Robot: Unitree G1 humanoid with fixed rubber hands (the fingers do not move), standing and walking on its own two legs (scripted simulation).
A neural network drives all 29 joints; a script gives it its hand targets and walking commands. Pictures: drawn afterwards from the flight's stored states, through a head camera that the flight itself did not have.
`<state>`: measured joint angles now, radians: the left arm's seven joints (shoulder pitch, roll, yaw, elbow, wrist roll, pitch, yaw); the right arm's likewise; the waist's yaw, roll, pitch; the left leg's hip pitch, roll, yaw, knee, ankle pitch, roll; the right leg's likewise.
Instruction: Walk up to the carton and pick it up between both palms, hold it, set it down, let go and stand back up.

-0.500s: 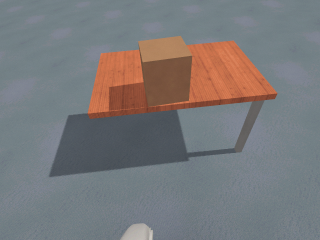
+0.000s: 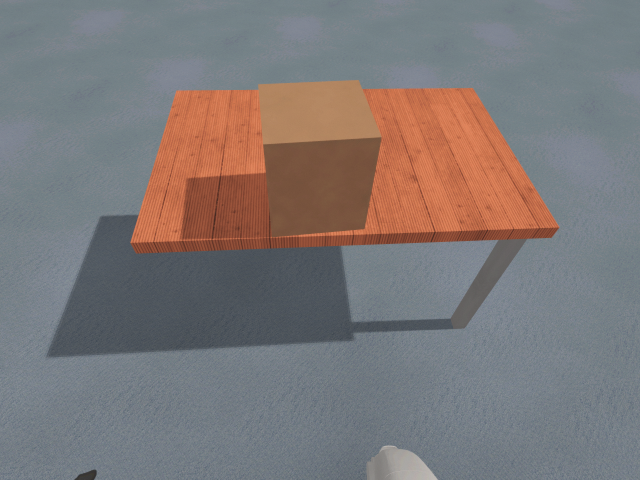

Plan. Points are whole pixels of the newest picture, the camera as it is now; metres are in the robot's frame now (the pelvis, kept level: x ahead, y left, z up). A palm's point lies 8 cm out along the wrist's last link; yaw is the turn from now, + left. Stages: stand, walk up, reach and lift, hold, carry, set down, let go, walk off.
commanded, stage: walk up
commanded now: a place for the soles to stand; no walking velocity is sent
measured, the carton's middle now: (314, 160) +0.73 +0.00 -0.07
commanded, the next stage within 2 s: none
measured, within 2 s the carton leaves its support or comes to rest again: neither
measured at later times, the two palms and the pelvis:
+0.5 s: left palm out of the picture +0.05 +0.32 -0.12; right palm out of the picture +0.06 -0.36 -0.12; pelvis -0.01 -0.02 -0.03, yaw +5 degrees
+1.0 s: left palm out of the picture +0.05 +0.36 -0.11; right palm out of the picture +0.10 -0.29 -0.10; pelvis +0.00 +0.03 -0.01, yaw +1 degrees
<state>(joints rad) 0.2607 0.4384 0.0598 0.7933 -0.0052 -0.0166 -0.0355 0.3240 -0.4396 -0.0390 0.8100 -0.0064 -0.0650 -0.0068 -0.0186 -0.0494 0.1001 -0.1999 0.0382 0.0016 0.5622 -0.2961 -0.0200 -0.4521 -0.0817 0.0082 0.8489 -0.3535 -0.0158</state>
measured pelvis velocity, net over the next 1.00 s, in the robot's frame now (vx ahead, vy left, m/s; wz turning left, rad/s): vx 0.00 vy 0.03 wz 0.01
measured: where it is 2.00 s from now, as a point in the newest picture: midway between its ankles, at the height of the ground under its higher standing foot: outside the picture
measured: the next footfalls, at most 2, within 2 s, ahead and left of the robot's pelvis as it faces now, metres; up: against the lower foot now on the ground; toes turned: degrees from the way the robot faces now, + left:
right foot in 0.08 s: +0.15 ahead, -0.18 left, +0.00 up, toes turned -2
left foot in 0.42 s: +0.02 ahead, +0.10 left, +0.00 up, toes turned +6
